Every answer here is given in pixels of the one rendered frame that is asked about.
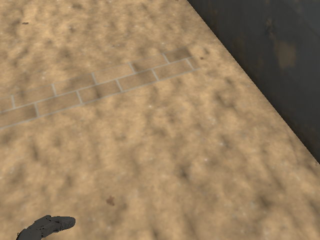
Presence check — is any robot left hand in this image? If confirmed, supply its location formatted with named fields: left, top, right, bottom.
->
left=16, top=215, right=76, bottom=240

